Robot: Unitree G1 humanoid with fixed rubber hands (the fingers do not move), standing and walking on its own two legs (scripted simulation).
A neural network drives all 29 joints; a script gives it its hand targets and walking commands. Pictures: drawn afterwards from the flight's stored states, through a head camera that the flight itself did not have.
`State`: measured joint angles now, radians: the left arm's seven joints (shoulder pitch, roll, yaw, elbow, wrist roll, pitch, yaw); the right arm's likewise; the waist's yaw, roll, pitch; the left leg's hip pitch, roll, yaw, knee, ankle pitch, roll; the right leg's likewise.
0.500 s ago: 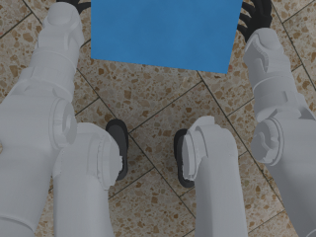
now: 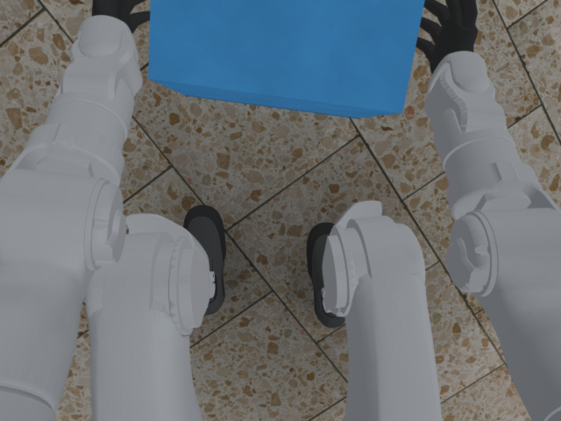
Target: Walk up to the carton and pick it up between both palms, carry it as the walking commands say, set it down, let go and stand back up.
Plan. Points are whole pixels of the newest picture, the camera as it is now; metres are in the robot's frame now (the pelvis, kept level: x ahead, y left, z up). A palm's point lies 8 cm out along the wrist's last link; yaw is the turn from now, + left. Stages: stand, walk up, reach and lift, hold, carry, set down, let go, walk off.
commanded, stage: set down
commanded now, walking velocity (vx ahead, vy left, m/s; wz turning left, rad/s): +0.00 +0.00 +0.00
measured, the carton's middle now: (282, 39) +0.53 -0.01 -0.26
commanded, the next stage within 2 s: let go in 1.82 s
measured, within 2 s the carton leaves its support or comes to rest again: neither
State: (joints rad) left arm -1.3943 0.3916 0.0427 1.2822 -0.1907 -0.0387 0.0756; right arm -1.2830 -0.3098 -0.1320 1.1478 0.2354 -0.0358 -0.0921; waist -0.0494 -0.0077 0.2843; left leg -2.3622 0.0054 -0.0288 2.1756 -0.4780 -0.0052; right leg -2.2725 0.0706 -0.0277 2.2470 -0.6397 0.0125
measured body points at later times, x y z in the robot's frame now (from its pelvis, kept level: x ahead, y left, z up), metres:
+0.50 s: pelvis +0.00 +0.00 +0.00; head +0.35 +0.01 +0.26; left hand +0.53 +0.22 -0.18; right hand +0.49 -0.23 -0.18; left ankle +0.13 +0.12 -0.32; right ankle +0.10 -0.11 -0.32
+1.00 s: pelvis +0.01 +0.00 +0.09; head +0.32 +0.01 +0.41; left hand +0.54 +0.22 -0.03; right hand +0.50 -0.24 -0.02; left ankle +0.13 +0.12 -0.32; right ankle +0.09 -0.11 -0.32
